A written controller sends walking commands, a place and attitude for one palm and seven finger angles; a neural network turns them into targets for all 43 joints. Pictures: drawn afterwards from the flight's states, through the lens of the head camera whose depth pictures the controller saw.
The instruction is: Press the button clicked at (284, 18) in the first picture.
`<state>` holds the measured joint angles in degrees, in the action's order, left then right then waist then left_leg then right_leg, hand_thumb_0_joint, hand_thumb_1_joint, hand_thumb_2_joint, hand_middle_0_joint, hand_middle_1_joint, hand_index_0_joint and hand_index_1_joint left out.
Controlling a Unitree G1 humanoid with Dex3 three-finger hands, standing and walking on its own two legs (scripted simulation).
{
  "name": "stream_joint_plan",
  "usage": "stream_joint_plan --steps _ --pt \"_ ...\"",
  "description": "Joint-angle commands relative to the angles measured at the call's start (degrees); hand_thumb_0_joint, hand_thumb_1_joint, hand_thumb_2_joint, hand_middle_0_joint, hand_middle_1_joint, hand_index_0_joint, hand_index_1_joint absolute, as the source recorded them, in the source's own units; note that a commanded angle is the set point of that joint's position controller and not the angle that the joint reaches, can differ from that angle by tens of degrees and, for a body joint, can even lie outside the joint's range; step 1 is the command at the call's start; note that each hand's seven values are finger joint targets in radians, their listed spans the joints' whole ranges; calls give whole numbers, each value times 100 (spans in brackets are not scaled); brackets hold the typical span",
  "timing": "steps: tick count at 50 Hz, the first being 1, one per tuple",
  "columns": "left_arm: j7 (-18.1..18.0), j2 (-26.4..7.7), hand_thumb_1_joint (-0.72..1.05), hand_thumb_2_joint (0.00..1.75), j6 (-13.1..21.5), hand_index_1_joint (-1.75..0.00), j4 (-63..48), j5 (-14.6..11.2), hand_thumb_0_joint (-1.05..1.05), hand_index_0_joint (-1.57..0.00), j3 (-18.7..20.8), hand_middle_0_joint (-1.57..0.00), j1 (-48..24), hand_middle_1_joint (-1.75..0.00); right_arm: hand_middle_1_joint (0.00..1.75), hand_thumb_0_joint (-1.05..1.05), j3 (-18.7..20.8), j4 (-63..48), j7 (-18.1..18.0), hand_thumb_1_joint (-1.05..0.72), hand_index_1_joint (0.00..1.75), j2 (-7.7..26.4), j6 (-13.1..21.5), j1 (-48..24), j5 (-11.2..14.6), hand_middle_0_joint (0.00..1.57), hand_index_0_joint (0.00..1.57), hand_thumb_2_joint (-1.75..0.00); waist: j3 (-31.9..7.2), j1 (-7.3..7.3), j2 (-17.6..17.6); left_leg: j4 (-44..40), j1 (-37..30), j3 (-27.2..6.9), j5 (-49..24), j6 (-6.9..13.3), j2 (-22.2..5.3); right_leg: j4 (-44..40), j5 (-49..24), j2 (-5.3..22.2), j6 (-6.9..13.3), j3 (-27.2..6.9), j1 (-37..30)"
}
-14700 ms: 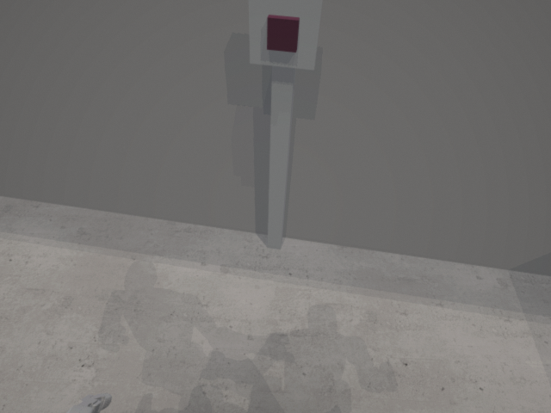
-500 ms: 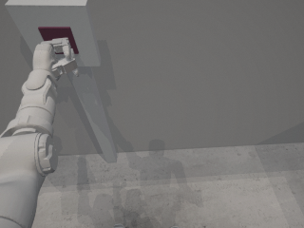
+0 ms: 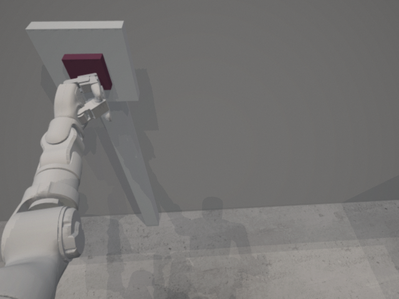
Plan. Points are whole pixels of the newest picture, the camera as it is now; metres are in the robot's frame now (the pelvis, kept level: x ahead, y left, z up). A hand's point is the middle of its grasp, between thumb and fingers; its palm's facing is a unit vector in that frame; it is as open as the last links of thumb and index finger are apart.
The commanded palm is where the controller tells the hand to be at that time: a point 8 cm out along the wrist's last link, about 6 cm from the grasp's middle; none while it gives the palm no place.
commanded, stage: pull the fist back off the button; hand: left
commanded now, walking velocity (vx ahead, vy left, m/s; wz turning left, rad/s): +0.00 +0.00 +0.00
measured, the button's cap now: (89, 71) +0.53 +0.21 +0.18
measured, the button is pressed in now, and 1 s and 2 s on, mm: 0 0 0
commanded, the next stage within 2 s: draw the hand back to the body in 0.52 s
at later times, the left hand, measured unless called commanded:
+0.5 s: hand (96, 130) +0.40 +0.18 +0.15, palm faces +0.05 -1.00 -0.01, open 3.1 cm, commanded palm +0.38 +0.23 +0.15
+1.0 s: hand (77, 155) +0.33 +0.19 +0.15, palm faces +0.09 -1.00 -0.03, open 3.1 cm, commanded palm +0.30 +0.24 +0.17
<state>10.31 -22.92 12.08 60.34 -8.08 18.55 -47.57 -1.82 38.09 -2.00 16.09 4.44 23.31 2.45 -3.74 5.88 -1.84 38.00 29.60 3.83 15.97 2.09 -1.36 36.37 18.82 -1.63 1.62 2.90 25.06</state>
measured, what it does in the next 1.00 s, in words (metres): stands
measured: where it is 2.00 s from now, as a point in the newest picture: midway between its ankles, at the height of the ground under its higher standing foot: outside the picture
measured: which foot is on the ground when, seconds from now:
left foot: down 0.00-1.00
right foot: down 0.00-1.00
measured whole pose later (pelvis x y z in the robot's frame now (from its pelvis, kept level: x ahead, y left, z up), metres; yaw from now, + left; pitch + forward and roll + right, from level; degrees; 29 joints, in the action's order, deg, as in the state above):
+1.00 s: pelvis +0.02 -0.02 +0.01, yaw +1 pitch -1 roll +0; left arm 11.7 -16.9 -6.1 10.0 -14.6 15.6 -8.5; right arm -2.5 34.4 -4.1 15.5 2.6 14.8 4.3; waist -2.7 -0.8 -2.7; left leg 30.2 14.8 3.3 14.8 0.7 -0.7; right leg 30.1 18.8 -1.5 2.6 3.2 10.8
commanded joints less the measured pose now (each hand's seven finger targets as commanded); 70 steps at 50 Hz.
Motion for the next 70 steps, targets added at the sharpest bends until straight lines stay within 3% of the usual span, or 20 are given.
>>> stream_joint_plan --steps 1,7,11,17,21,25,29,30,33,38,42,49,56,57,58,59,60,63,67,70 --pt "-35 -1050 90 90 224 -150 -1889 -186 0 -130 -22 -130 -2239 -150 30 0 327 -751 -62 -90 30 849 205 -3 46 20 20 -90 -1788 -146 -187 -471 -1896 -519 -843 60 24 -593 -1181 -83 -17 -193 -47" --pt "-70 -950 90 90 -54 -150 -2970 -348 0 -130 79 -130 -1282 -150 30 0 342 -958 -49 -90 30 797 170 -311 77 20 20 -90 -1921 -367 102 -495 -2097 -458 -1518 71 45 -572 -1965 -65 -21 -173 -580" --pt "-76 -665 90 90 -267 -150 -3791 -375 0 -130 -136 -130 -645 -150 30 0 320 -1084 -45 -90 30 720 155 -602 103 20 20 -90 -1735 -454 -19 -515 -2206 -403 -1929 84 49 -573 -2402 -25 -28 -177 -750" --pt "-62 -569 90 90 -736 -150 -4457 -481 0 -130 -170 -130 -142 -150 30 0 291 -1143 -114 -90 30 681 90 -938 132 20 20 -90 -1439 -479 72 -575 -2255 -391 -1904 86 93 -692 -2576 16 -51 -174 -871" --pt "-44 -298 90 90 -897 -150 -5064 -546 0 -130 -391 -130 124 -150 30 0 258 -1203 -149 -90 30 623 114 -1159 136 20 20 -90 -1591 -498 72 -588 -2478 -428 -2049 72 99 -700 -2665 35 -49 -152 -970" --pt "-95 -472 90 90 -1066 -150 -4736 -542 0 -130 -351 -130 -277 -150 30 0 201 -1049 -253 -90 30 651 39 -1213 141 20 20 -90 -1060 -310 383 -634 -2221 -449 -1482 96 139 -876 -2216 38 -92 -175 -753" --pt "-97 -537 90 90 -1162 -150 -4552 -497 0 -130 -350 -130 -595 -150 30 0 157 -1028 -315 -90 30 619 -8 -1290 133 20 20 -90 -1299 -340 -5 -656 -2268 -477 -1383 75 191 -903 -2062 95 -60 -226 -806" --pt "-94 -594 90 90 -1150 -150 -4423 -488 0 -130 -340 -130 -647 -150 30 0 139 -1000 -321 -90 30 626 -26 -1263 128 20 20 -90 -1281 -297 138 -636 -2226 -486 -1351 86 190 -915 -2026 91 -76 -235 -819" --pt "-24 -514 90 90 -1019 -150 -4692 -526 0 -130 -289 -130 -52 -150 30 0 151 -1145 -278 -90 30 580 17 -1322 111 20 20 -90 -1826 -543 -184 -638 -2452 -488 -1750 53 203 -792 -2440 116 -21 -216 -1190" --pt "148 -621 90 90 -1003 -150 -5132 -681 0 -130 -5 -130 1226 -150 30 0 162 -1337 -173 -90 30 572 69 -1497 134 20 20 -90 -1677 -809 169 -756 -2207 -369 -1985 62 186 -729 -3128 147 -91 -221 -1616" --pt "178 -775 90 90 -1261 -150 -5621 -778 0 -130 248 -130 1865 -150 30 0 166 -1446 -169 -90 30 581 71 -1675 175 20 20 -90 -1165 -871 526 -920 -1996 -300 -1614 86 167 -891 -2883 156 -171 -255 -1569" --pt "136 -535 90 90 -1383 -150 -7009 -801 0 -130 -46 -130 1648 -150 30 0 124 -1445 -283 -90 30 497 251 -1873 163 20 20 -90 -986 -688 -264 -1012 -2474 -384 -1311 77 175 -1148 -1948 75 -94 -249 -1218" --pt "368 -390 90 90 -1659 -150 -6867 -951 0 -130 -118 -130 2653 -150 30 0 73 -1363 -367 -90 30 512 395 -1961 187 20 20 -90 -627 -737 156 -1121 -2344 -467 -859 67 181 -1327 -1388 73 -147 -209 -1113" --pt "-415 -808 90 90 -1116 -150 -7575 -261 0 -130 -133 -130 2779 -150 30 0 79 -1326 -362 -90 30 421 460 -2135 -10 20 20 -90 100 -816 55 -1304 -2325 -375 -676 58 184 -1860 -998 180 -118 -413 -769" --pt "-765 -411 90 90 -986 -150 -7094 -178 0 -130 -272 -130 3425 -150 30 0 58 -1153 -357 -90 30 424 438 -2084 -68 20 20 -90 285 -748 219 -1379 -2336 -404 -514 36 158 -1943 -721 203 -114 -366 -817" --pt "-898 -195 90 90 -935 -150 -7108 -136 0 -130 -434 -130 3755 -150 30 0 41 -1186 -331 -90 30 390 427 -2107 -64 20 20 -90 327 -778 307 -1441 -2306 -451 -430 32 130 -1929 -583 223 -114 -342 -869" --pt "-1023 -304 90 90 -851 -150 -7321 -57 0 -130 -408 -130 3885 -150 30 0 77 -1142 -309 -90 30 423 377 -2094 -82 20 20 -90 185 -799 498 -1481 -2395 -433 -498 45 104 -2038 -574 193 -116 -366 -1020" --pt "-1317 -529 90 90 -609 -150 -8023 115 0 -130 -197 -130 4005 -150 30 0 69 -1179 -303 -90 30 355 296 -2122 -145 20 20 -90 -373 -826 42 -1634 -2754 -373 -792 37 106 -1975 -949 217 -95 -372 -1551" --pt "-1551 -630 90 90 -387 -150 -8671 285 0 -130 -92 -130 4207 -150 30 0 74 -1123 -298 -90 30 308 284 -2165 -224 20 20 -90 -544 -845 -482 -1744 -3088 -392 -1063 4 85 -2070 -1172 188 -34 -357 -1782" --pt "-1614 -490 90 90 -339 -150 -8880 357 0 -130 -184 -130 4750 -150 30 0 98 -1089 -273 -90 30 323 289 -2207 -266 20 20 -90 -413 -852 -275 -1772 -3173 -400 -1305 2 71 -2140 -1371 140 -23 -310 -1836"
